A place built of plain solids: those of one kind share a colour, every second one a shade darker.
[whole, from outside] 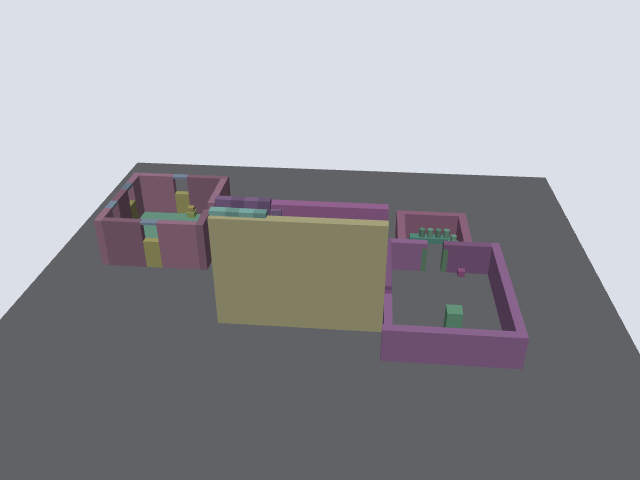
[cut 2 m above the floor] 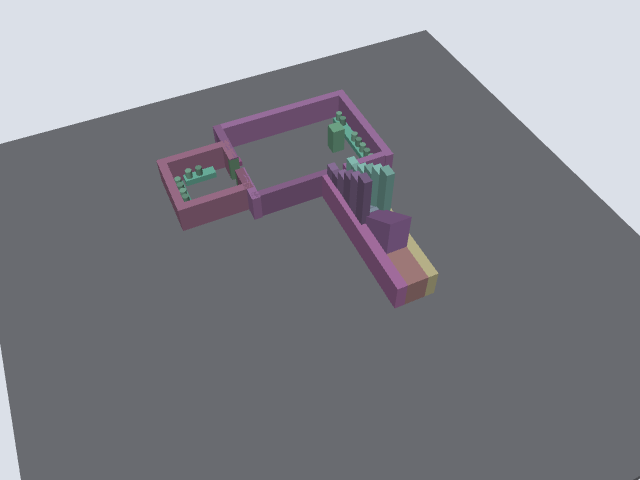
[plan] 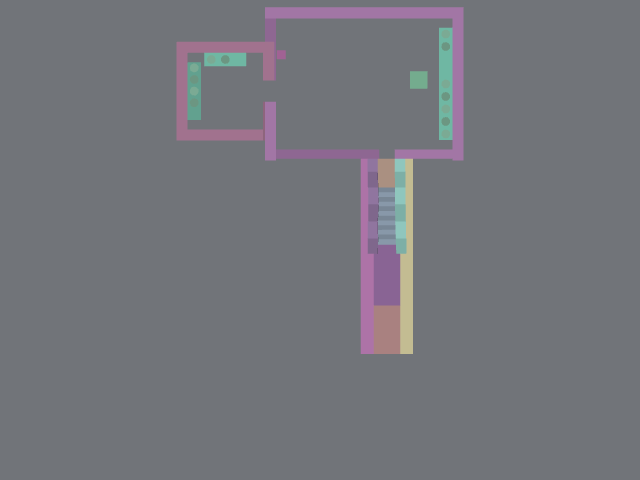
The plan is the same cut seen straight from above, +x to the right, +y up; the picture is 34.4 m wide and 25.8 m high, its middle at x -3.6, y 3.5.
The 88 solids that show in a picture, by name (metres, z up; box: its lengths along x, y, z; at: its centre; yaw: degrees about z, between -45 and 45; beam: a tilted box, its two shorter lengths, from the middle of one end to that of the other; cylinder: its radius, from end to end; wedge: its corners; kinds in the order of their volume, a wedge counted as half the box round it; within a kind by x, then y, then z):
{
 "mass_rock_left_1": {"box": [0.7, 10.5, 7.89], "at": [-1.05, 2.62, 3.64]},
 "mass_rock_right_1": {"box": [0.7, 10.5, 7.89], "at": [1.05, 2.62, 3.64]},
 "wall_chamber_1": {"box": [0.6, 3.16, 2.58], "at": [-6.26, 9.35, 0.99]},
 "wall_chamber_2": {"box": [0.6, 3.93, 2.58], "at": [-6.26, 14.04, 0.99]},
 "wall_chamber_3": {"box": [6.05, 0.5, 2.58], "at": [-3.44, 8.12, 0.99]},
 "wall_chamber_4": {"box": [10.68, 0.6, 2.58], "at": [-1.22, 15.71, 0.99]},
 "wall_chamber_5": {"box": [3.61, 0.5, 2.58], "at": [2.22, 8.12, 0.99]},
 "wall_chamber_6": {"box": [0.6, 8.24, 2.58], "at": [3.82, 11.89, 0.99]},
 "wall_yard_1": {"box": [0.45, 2.73, 3.0], "at": [-4.2, -7.67, 6.17]},
 "wall_yard_2": {"box": [0.45, 2.73, 3.0], "at": [-4.2, -4.0, 6.17]},
 "wall_yard_3": {"box": [1.63, 0.45, 3.0], "at": [-3.61, -8.81, 6.17]},
 "wall_yard_4": {"box": [4.0, 0.45, 3.0], "at": [-2.42, -2.86, 6.17]},
 "wall_yard_5": {"box": [1.65, 0.45, 3.0], "at": [-1.01, -8.81, 6.17]},
 "wall_yard_6": {"box": [1.98, 0.45, 3.0], "at": [1.41, -2.86, 6.17]},
 "wall_yard_7": {"box": [1.63, 0.45, 3.0], "at": [1.58, -8.81, 6.17]},
 "wall_yard_8": {"box": [0.45, 2.73, 3.0], "at": [2.17, -7.67, 6.17]},
 "wall_yard_9": {"box": [0.45, 2.73, 3.0], "at": [2.17, -4.0, 6.17]},
 "wall_side_chamber_1": {"box": [0.6, 5.32, 2.43], "at": [-11.02, 11.5, 0.92]},
 "wall_side_chamber_2": {"box": [5.26, 0.6, 2.43], "at": [-8.69, 9.14, 0.92]},
 "wall_side_chamber_3": {"box": [5.26, 0.6, 2.43], "at": [-8.69, 13.86, 0.92]},
 "wall_side_chamber_4": {"box": [0.6, 2.08, 2.43], "at": [-6.36, 9.89, 0.92]},
 "wall_side_chamber_5": {"box": [0.6, 2.08, 2.43], "at": [-6.36, 13.12, 0.92]},
 "fill_under_steps_1": {"wedge": [[-0.71, -0.02, -0.3], [-0.71, -0.02, 4.74], [-0.71, 6.57, -0.3], [-0.71, 6.57, -0.24], [0.71, -0.02, -0.3], [0.71, -0.02, 4.74], [0.71, 6.57, -0.3], [0.71, 6.57, -0.24]]},
 "mass_under_head_1": {"box": [1.43, 2.62, 4.97], "at": [0.0, -1.32, 2.19]},
 "floor_yard_1": {"box": [5.92, 5.5, 0.3], "at": [-1.01, -5.83, 4.82]},
 "rock_left_1": {"wedge": [[-1.04, -2.63, 4.47], [-1.04, -2.63, 7.89], [-1.04, -1.65, 4.47], [-1.04, -1.65, 7.89], [-0.52, -2.63, 7.89], [-0.51, -2.63, 4.47], [-0.49, -1.65, 7.89], [-0.48, -1.65, 4.47]]},
 "rock_left_2": {"wedge": [[-1.04, 7.17, -0.5], [-1.04, 7.17, 2.92], [-1.04, 7.87, -0.5], [-1.04, 7.87, 2.92], [-0.5, 7.17, 2.92], [-0.5, 7.87, 2.92], [-0.49, 7.17, -0.5], [-0.49, 7.87, -0.5]]},
 "rock_left_3": {"wedge": [[-1.03, -1.65, 4.47], [-1.03, -1.65, 7.89], [-1.03, -0.85, 4.47], [-1.03, -0.85, 7.89], [-0.49, -1.65, 7.89], [-0.49, -0.85, 7.89], [-0.48, -1.65, 4.47], [-0.48, -0.85, 4.47]]},
 "rock_left_4": {"wedge": [[-1.03, 0.76, 3.35], [-1.03, 0.76, 7.29], [-1.03, 1.42, 3.35], [-1.03, 1.42, 7.29], [-0.51, 1.42, 7.29], [-0.5, 1.42, 3.35], [-0.47, 0.76, 7.29], [-0.46, 0.76, 3.35]]},
 "rock_left_5": {"wedge": [[-1.03, 2.76, 1.65], [-1.03, 2.76, 5.72], [-1.03, 3.58, 1.65], [-1.03, 3.58, 5.72], [-0.49, 2.76, 5.72], [-0.49, 3.58, 5.72], [-0.48, 2.76, 1.65], [-0.47, 3.58, 1.65]]},
 "rock_left_6": {"wedge": [[-1.03, 3.58, 0.93], [-1.03, 3.58, 5.07], [-1.03, 4.5, 0.93], [-1.03, 4.5, 5.07], [-0.5, 4.5, 5.07], [-0.49, 4.5, 0.93], [-0.48, 3.58, 5.07], [-0.47, 3.58, 0.93]]},
 "rock_left_7": {"wedge": [[-1.03, 6.32, -0.5], [-1.03, 6.32, 2.92], [-1.03, 7.17, -0.5], [-1.03, 7.17, 2.92], [-0.5, 7.17, 2.92], [-0.49, 7.17, -0.5], [-0.48, 6.32, 2.92], [-0.47, 6.32, -0.5]]},
 "rock_left_8": {"wedge": [[-1.02, -0.85, 4.47], [-1.02, -0.85, 7.89], [-1.02, 0.0, 4.47], [-1.02, 0.0, 7.89], [-0.49, -0.85, 7.89], [-0.48, -0.85, 4.47], [-0.48, 0.0, 7.89], [-0.46, 0.0, 4.47]]},
 "rock_left_9": {"wedge": [[-1.01, 0.0, 3.87], [-1.01, 0.0, 7.89], [-1.01, 0.76, 3.87], [-1.01, 0.76, 7.89], [-0.48, 0.0, 7.89], [-0.47, 0.76, 7.89], [-0.46, 0.0, 3.87], [-0.46, 0.76, 3.87]]},
 "rock_left_10": {"wedge": [[-1.01, 4.5, 0.21], [-1.01, 4.5, 4.35], [-1.01, 5.42, 0.21], [-1.01, 5.42, 4.35], [-0.5, 4.5, 4.35], [-0.49, 4.5, 0.21], [-0.45, 5.42, 4.35], [-0.43, 5.42, 0.21]]},
 "rock_left_11": {"wedge": [[-1.0, 5.42, -0.5], [-1.0, 5.42, 3.62], [-1.0, 6.32, -0.5], [-1.0, 6.32, 3.62], [-0.48, 6.32, 3.62], [-0.47, 6.32, -0.5], [-0.45, 5.42, 3.62], [-0.43, 5.42, -0.5]]},
 "rock_right_1": {"wedge": [[0.42, 7.17, 2.92], [0.43, 6.32, 2.92], [0.44, 7.17, -0.5], [0.45, 6.32, -0.5], [0.99, 6.32, -0.5], [0.99, 6.32, 2.92], [0.99, 7.17, -0.5], [0.99, 7.17, 2.92]]},
 "rock_right_2": {"wedge": [[0.42, 7.17, 2.92], [0.42, 7.87, 2.92], [0.44, 7.17, -0.5], [0.44, 7.87, -0.5], [0.98, 7.17, -0.5], [0.98, 7.17, 2.92], [0.98, 7.87, -0.5], [0.98, 7.87, 2.92]]},
 "rock_right_3": {"wedge": [[0.43, 5.42, 3.62], [0.43, 6.32, 3.62], [0.45, 5.42, -0.5], [0.45, 6.32, -0.5], [1.0, 5.42, -0.5], [1.0, 5.42, 3.62], [1.0, 6.32, -0.5], [1.0, 6.32, 3.62]]},
 "rock_right_4": {"wedge": [[0.43, 5.42, 4.35], [0.45, 4.5, 4.35], [0.45, 5.42, 0.21], [0.47, 4.5, 0.21], [1.01, 4.5, 0.21], [1.01, 4.5, 4.35], [1.01, 5.42, 0.21], [1.01, 5.42, 4.35]]},
 "rock_right_5": {"wedge": [[0.45, 4.5, 5.07], [0.47, 3.58, 5.07], [0.47, 4.5, 0.93], [0.49, 3.58, 0.93], [1.02, 3.58, 0.93], [1.02, 3.58, 5.07], [1.02, 4.5, 0.93], [1.02, 4.5, 5.07]]},
 "rock_right_6": {"wedge": [[0.46, -2.63, 7.89], [0.47, -2.63, 4.47], [0.47, -1.65, 7.89], [0.48, -1.65, 4.47], [1.03, -2.63, 4.47], [1.03, -2.63, 7.89], [1.03, -1.65, 4.47], [1.03, -1.65, 7.89]]},
 "rock_right_7": {"wedge": [[0.47, -1.65, 7.89], [0.48, -1.65, 4.47], [0.5, -0.85, 7.89], [0.52, -0.85, 4.47], [1.05, -1.65, 4.47], [1.05, -1.65, 7.89], [1.05, -0.85, 4.47], [1.05, -0.85, 7.89]]},
 "rock_right_8": {"wedge": [[0.47, 3.58, 5.72], [0.49, 3.58, 1.65], [0.5, 2.76, 5.72], [0.52, 2.76, 1.65], [1.05, 2.76, 1.65], [1.05, 2.76, 5.72], [1.05, 3.58, 1.65], [1.05, 3.58, 5.72]]},
 "rock_right_9": {"wedge": [[0.5, -0.85, 7.89], [0.51, 0.0, 7.89], [0.52, -0.85, 4.47], [0.53, 0.0, 4.47], [1.07, -0.85, 4.47], [1.07, -0.85, 7.89], [1.07, 0.0, 4.47], [1.07, 0.0, 7.89]]},
 "rock_right_10": {"wedge": [[0.51, 0.0, 7.89], [0.52, 0.76, 7.89], [0.53, 0.0, 3.87], [0.54, 0.76, 3.87], [1.08, 0.0, 3.87], [1.08, 0.0, 7.89], [1.08, 0.76, 3.87], [1.08, 0.76, 7.89]]},
 "bench_1": {"box": [0.72, 3.12, 0.5], "at": [-10.36, 11.5, 0.2]},
 "bench_2": {"box": [2.26, 0.72, 0.54], "at": [-8.69, 13.2, 0.22]},
 "bench_3": {"box": [0.72, 6.04, 0.47], "at": [3.16, 11.89, 0.18]},
 "wall_yard_under_light_1": {"box": [0.45, 0.95, 1.75], "at": [-4.2, -5.83, 5.54]},
 "wall_yard_under_light_2": {"box": [0.95, 0.45, 1.75], "at": [-2.32, -8.81, 5.54]},
 "wall_yard_under_light_3": {"box": [0.45, 0.95, 1.75], "at": [2.17, -5.83, 5.54]},
 "pillar_1": {"box": [0.94, 0.94, 2.33], "at": [1.71, 12.1, 1.11]},
 "cask_1": {"cylinder": 0.23, "from": [-10.36, 10.88, 0.45], "to": [-10.36, 10.88, 1.07]},
 "cask_2": {"cylinder": 0.23, "from": [-10.36, 11.5, 0.45], "to": [-10.36, 11.5, 1.07]},
 "cask_3": {"cylinder": 0.23, "from": [-10.36, 12.13, 0.45], "to": [-10.36, 12.13, 1.07]},
 "cask_4": {"cylinder": 0.23, "from": [-10.36, 12.75, 0.45], "to": [-10.36, 12.75, 1.07]},
 "cask_5": {"cylinder": 0.23, "from": [-9.44, 13.2, 0.49], "to": [-9.44, 13.2, 1.11]},
 "cask_6": {"cylinder": 0.23, "from": [-8.69, 13.2, 0.49], "to": [-8.69, 13.2, 1.11]},
 "cask_7": {"cylinder": 0.23, "from": [3.16, 9.2, 0.42], "to": [3.16, 9.2, 1.04]},
 "cask_8": {"cylinder": 0.23, "from": [3.16, 9.87, 0.42], "to": [3.16, 9.87, 1.04]},
 "cask_9": {"cylinder": 0.23, "from": [3.16, 10.54, 0.42], "to": [3.16, 10.54, 1.04]},
 "cask_10": {"cylinder": 0.23, "from": [3.16, 11.22, 0.42], "to": [3.16, 11.22, 1.04]},
 "cask_11": {"cylinder": 0.23, "from": [3.16, 11.89, 0.42], "to": [3.16, 11.89, 1.04]},
 "cask_12": {"cylinder": 0.23, "from": [3.16, 13.9, 0.42], "to": [3.16, 13.9, 1.04]},
 "cask_13": {"cylinder": 0.23, "from": [3.16, 14.57, 0.42], "to": [3.16, 14.57, 1.04]},
 "floor_lower_1": {"box": [1.79, 1.91, 0.4], "at": [0.0, 6.91, -0.2]},
 "tread_1": {"wedge": [[-0.71, 3.25, 1.81], [-0.71, 3.25, 2.3], [-0.71, 3.54, 1.81], [-0.71, 3.54, 2.3], [0.71, 3.25, 1.81], [0.71, 3.25, 2.3], [0.71, 3.54, 1.81], [0.71, 3.54, 2.29]]},
 "tread_2": {"wedge": [[-0.71, 3.5, 1.62], [-0.71, 3.5, 2.11], [-0.71, 3.79, 1.62], [-0.71, 3.79, 2.1], [0.71, 3.5, 1.62], [0.71, 3.5, 2.11], [0.71, 3.79, 1.62], [0.71, 3.79, 2.11]]},
 "tread_3": {"wedge": [[-0.71, 3.75, 1.43], [-0.71, 3.75, 1.92], [-0.71, 4.04, 1.43], [-0.71, 4.04, 1.91], [0.71, 3.75, 1.43], [0.71, 3.75, 1.92], [0.71, 4.05, 1.43], [0.71, 4.05, 1.91]]},
 "tread_4": {"wedge": [[-0.71, 4.0, 1.24], [-0.71, 4.0, 1.73], [-0.71, 4.3, 1.24], [-0.71, 4.3, 1.72], [0.71, 4.0, 1.24], [0.71, 4.0, 1.73], [0.71, 4.3, 1.24], [0.71, 4.3, 1.72]]},
 "tread_5": {"wedge": [[-0.71, 4.25, 1.05], [-0.71, 4.25, 1.54], [-0.71, 4.55, 1.05], [-0.71, 4.55, 1.53], [0.71, 4.25, 1.05], [0.71, 4.25, 1.54], [0.71, 4.55, 1.05], [0.71, 4.55, 1.53]]},
 "tread_6": {"wedge": [[-0.71, 4.5, 0.86], [-0.71, 4.5, 1.35], [-0.71, 4.8, 0.86], [-0.71, 4.8, 1.34], [0.71, 4.51, 0.86], [0.71, 4.51, 1.35], [0.71, 4.8, 0.86], [0.71, 4.8, 1.34]]},
 "tread_7": {"wedge": [[-0.71, 4.76, 0.67], [-0.71, 4.76, 1.16], [-0.71, 5.06, 0.67], [-0.71, 5.06, 1.15], [0.71, 4.76, 0.67], [0.71, 4.76, 1.16], [0.71, 5.05, 0.67], [0.71, 5.05, 1.15]]},
 "tread_8": {"wedge": [[-0.71, 5.02, 0.47], [-0.71, 5.02, 0.97], [-0.71, 5.31, 0.47], [-0.71, 5.31, 0.96], [0.71, 5.02, 0.47], [0.71, 5.02, 0.97], [0.71, 5.31, 0.47], [0.71, 5.31, 0.96]]},
 "tread_9": {"wedge": [[-0.71, 5.26, 0.28], [-0.71, 5.26, 0.78], [-0.71, 5.56, 0.28], [-0.71, 5.56, 0.77], [0.71, 5.27, 0.28], [0.71, 5.27, 0.78], [0.71, 5.56, 0.28], [0.71, 5.56, 0.77]]},
 "tread_10": {"wedge": [[-0.71, 5.52, 0.09], [-0.71, 5.52, 0.59], [-0.71, 5.82, 0.09], [-0.71, 5.82, 0.58], [0.71, 5.52, 0.09], [0.71, 5.52, 0.58], [0.71, 5.81, 0.09], [0.71, 5.81, 0.57]]},
 "tread_11": {"wedge": [[-0.71, 5.78, -0.1], [-0.71, 5.78, 0.39], [-0.71, 6.07, -0.1], [-0.71, 6.07, 0.39], [0.71, 5.77, -0.1], [0.71, 5.77, 0.39], [0.71, 6.07, -0.1], [0.71, 6.07, 0.38]]},
 "tread_12": {"wedge": [[-0.71, 6.02, -0.3], [-0.71, 6.02, 0.2], [-0.71, 6.32, -0.3], [-0.71, 6.32, 0.19], [0.71, 6.02, -0.3], [0.71, 6.02, 0.2], [0.71, 6.32, -0.3], [0.71, 6.32, 0.19]]},
 "jamb_side_mouth_1": {"box": [0.7, 0.35, 1.95], "at": [-6.31, 10.75, 0.93]},
 "jamb_side_mouth_2": {"box": [0.7, 0.35, 1.95], "at": [-6.31, 12.25, 0.93]},
 "wall_yard_over_light_1": {"box": [0.45, 0.95, 0.15], "at": [-4.2, -5.83, 7.59]},
 "wall_yard_over_light_2": {"box": [0.95, 0.45, 0.15], "at": [-2.32, -8.81, 7.59]},
 "wall_yard_over_light_3": {"box": [0.95, 0.45, 0.15], "at": [0.29, -8.81, 7.59]},
 "wall_yard_over_light_4": {"box": [0.45, 0.95, 0.15], "at": [2.17, -5.83, 7.59]},
 "crate_chamber_1": {"box": [0.49, 0.49, 0.48], "at": [-5.68, 13.46, 0.19]},
 "crate_yard_1": {"box": [0.57, 0.52, 0.37], "at": [-3.66, -5.2, 5.15]},
 "crate_upper_yard_1": {"box": [0.43, 0.4, 0.31], "at": [-3.68, -5.2, 5.49]}
}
